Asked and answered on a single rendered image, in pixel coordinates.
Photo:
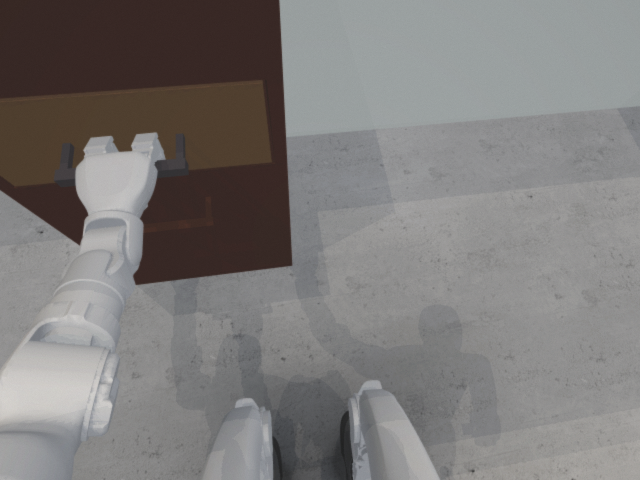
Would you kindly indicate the handle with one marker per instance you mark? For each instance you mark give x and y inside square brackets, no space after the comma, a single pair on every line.
[181,226]
[65,175]

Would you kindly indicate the robot left hand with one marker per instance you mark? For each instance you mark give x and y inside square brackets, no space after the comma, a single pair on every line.
[107,179]

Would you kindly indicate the right robot thigh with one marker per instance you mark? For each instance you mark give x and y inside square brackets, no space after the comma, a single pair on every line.
[394,449]

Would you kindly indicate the drawer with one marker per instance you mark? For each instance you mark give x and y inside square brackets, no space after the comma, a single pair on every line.
[224,124]

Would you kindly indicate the cabinet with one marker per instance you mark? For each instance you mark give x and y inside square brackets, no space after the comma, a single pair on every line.
[50,47]

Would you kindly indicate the right robot shin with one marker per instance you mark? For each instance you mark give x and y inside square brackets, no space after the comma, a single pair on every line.
[361,468]

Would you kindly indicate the robot left upper arm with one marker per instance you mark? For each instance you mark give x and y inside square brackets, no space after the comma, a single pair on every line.
[54,397]

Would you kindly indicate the robot left forearm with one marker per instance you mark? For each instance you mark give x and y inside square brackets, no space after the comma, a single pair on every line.
[88,303]

